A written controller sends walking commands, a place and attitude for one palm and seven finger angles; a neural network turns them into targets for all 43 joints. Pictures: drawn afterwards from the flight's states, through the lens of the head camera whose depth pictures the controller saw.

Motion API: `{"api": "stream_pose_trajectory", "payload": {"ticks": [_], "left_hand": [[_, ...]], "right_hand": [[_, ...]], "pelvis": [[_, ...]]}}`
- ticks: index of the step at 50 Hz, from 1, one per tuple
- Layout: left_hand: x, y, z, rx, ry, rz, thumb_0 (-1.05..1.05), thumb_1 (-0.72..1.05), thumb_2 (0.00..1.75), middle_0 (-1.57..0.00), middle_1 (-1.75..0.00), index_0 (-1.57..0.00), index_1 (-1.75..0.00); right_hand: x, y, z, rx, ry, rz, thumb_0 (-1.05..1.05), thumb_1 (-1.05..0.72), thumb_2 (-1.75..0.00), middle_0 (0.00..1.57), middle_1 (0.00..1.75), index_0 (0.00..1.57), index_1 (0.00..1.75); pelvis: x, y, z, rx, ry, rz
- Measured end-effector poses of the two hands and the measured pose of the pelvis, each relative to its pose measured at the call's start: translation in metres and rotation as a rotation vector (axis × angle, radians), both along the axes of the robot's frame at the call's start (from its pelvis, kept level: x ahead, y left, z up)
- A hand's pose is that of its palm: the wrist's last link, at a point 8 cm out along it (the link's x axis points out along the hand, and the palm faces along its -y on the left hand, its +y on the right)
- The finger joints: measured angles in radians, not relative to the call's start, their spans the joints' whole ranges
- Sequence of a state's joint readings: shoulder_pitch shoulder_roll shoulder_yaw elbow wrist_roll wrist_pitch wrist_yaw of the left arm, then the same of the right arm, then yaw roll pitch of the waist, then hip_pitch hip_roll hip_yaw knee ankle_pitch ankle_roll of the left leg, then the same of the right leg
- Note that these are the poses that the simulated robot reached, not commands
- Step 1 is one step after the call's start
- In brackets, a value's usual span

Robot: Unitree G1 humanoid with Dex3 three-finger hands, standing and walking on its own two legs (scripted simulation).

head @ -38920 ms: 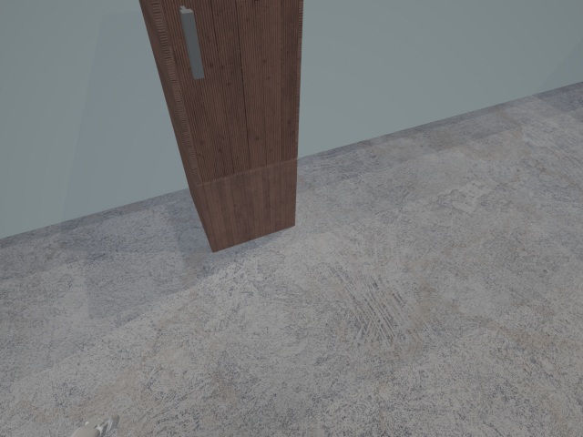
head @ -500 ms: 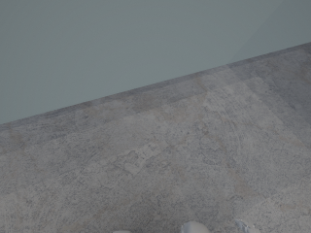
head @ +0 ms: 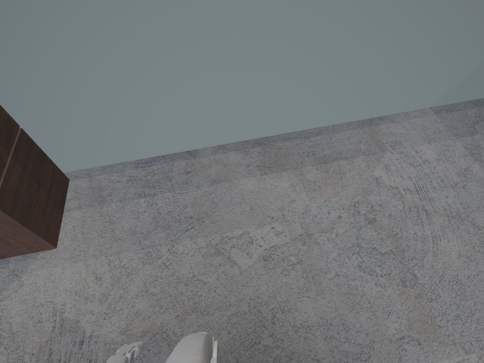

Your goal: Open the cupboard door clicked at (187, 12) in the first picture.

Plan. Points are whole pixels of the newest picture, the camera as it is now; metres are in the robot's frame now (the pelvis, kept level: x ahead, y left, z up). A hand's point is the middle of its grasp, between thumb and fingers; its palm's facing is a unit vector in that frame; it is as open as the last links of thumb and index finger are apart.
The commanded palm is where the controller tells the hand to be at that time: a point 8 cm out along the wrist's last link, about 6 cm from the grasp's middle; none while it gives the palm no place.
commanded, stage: turn to face it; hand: left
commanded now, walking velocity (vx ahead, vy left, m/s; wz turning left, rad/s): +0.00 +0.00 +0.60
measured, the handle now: out of the picture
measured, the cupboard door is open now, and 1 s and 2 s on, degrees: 46 46 46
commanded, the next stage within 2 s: take the last steps up to it in 1.48 s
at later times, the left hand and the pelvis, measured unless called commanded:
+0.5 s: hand out of the picture +0.03 +0.29 -0.17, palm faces +0.32 -0.92 -0.22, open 7.4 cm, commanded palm none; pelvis +0.00 +0.06 +0.00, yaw +17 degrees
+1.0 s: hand out of the picture +0.04 +0.21 -0.14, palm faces +0.52 -0.81 -0.28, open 7.4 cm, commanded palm none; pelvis +0.04 -0.01 +0.00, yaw +35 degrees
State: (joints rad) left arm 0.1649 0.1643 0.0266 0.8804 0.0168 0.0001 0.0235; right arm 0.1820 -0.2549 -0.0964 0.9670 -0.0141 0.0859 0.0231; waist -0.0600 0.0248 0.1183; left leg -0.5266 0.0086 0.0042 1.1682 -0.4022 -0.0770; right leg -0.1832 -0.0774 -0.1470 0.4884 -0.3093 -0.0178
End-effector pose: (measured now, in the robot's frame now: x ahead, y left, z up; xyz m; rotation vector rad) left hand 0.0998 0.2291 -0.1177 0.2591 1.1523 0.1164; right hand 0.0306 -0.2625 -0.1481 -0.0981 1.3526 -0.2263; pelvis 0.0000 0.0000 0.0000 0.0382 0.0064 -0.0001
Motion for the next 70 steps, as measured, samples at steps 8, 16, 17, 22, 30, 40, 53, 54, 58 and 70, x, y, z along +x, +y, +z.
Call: {"api": "stream_pose_trajectory", "payload": {"ticks": [8, 16, 17, 22, 30, 40, 53, 54, 58, 70], "left_hand": [[-0.063, 0.026, -0.018, -0.024, 0.06, 0.18, 0.0, 0.92, 0.9, -0.2, -0.3, -0.21, -0.3], [-0.118, 0.077, -0.05, -0.042, 0.166, 0.324, 0.01, 0.91, 0.9, -0.2, -0.3, -0.2, -0.29], [-0.118, 0.081, -0.048, -0.041, 0.165, 0.336, 0.01, 0.91, 0.9, -0.2, -0.3, -0.2, -0.29], [-0.105, 0.096, -0.032, -0.049, 0.088, 0.372, 0.01, 0.91, 0.9, -0.19, -0.3, -0.2, -0.29], [-0.085, 0.1, -0.017, -0.037, -0.004, 0.413, 0.01, 0.91, 0.9, -0.19, -0.3, -0.2, -0.29], [-0.06, 0.071, -0.005, -0.001, -0.069, 0.464, 0.01, 0.91, 0.9, -0.2, -0.3, -0.2, -0.29], [-0.114, 0.0, 0.006, 0.017, -0.019, 0.664, 0.01, 0.91, 0.9, -0.2, -0.3, -0.21, -0.29], [-0.121, -0.005, 0.005, 0.011, -0.014, 0.687, 0.01, 0.91, 0.9, -0.2, -0.3, -0.21, -0.29], [-0.157, -0.02, -0.001, -0.005, 0.016, 0.788, 0.0, 0.91, 0.9, -0.2, -0.3, -0.21, -0.3], [-0.28, -0.047, -0.043, -0.108, 0.216, 1.014, 0.01, 0.91, 0.9, -0.2, -0.3, -0.2, -0.29]], "right_hand": [[0.077, 0.019, 0.009, -0.037, -0.062, 0.197, 0.01, -0.91, -0.9, 0.2, 0.29, 0.19, 0.3], [0.15, 0.073, 0.025, -0.093, -0.242, 0.37, 0.01, -0.91, -0.9, 0.2, 0.29, 0.19, 0.3], [0.151, 0.078, 0.028, -0.099, -0.246, 0.381, 0.01, -0.91, -0.9, 0.2, 0.29, 0.2, 0.3], [0.143, 0.093, 0.038, -0.104, -0.21, 0.419, 0.0, -0.91, -0.9, 0.21, 0.29, 0.2, 0.3], [0.119, 0.096, 0.033, -0.073, -0.111, 0.438, 0.01, -0.91, -0.89, 0.21, 0.3, 0.2, 0.3], [0.106, 0.061, 0.009, -0.043, 0.026, 0.465, 0.01, -0.91, -0.89, 0.21, 0.3, 0.2, 0.3], [0.191, 0.049, -0.001, -0.004, 0.006, 0.65, 0.01, -0.91, -0.9, 0.2, 0.29, 0.19, 0.3], [0.199, 0.054, 0.0, -0.005, 0.001, 0.674, 0.01, -0.91, -0.9, 0.2, 0.29, 0.19, 0.3], [0.232, 0.083, 0.004, -0.007, -0.037, 0.779, 0.01, -0.91, -0.9, 0.2, 0.29, 0.19, 0.3], [0.276, 0.221, 0.025, 0.034, -0.302, 1.043, 0.01, -0.91, -0.9, 0.2, 0.29, 0.19, 0.3]], "pelvis": [[0.002, 0.01, -0.005, -0.016, -0.006, 0.122], [0.002, 0.042, -0.021, -0.042, -0.009, 0.206], [0.002, 0.045, -0.018, -0.05, -0.01, 0.216], [0.003, 0.054, -0.004, -0.073, -0.008, 0.265], [0.01, 0.052, 0.002, -0.078, 0.001, 0.346], [0.023, 0.021, -0.003, -0.059, 0.018, 0.464], [0.042, -0.017, 0.001, 0.009, -0.007, 0.663], [0.043, -0.017, 0.002, 0.012, -0.008, 0.68], [0.043, -0.017, 0.001, 0.016, -0.011, 0.741], [0.02, 0.013, -0.018, -0.018, -0.026, 0.849]]}}
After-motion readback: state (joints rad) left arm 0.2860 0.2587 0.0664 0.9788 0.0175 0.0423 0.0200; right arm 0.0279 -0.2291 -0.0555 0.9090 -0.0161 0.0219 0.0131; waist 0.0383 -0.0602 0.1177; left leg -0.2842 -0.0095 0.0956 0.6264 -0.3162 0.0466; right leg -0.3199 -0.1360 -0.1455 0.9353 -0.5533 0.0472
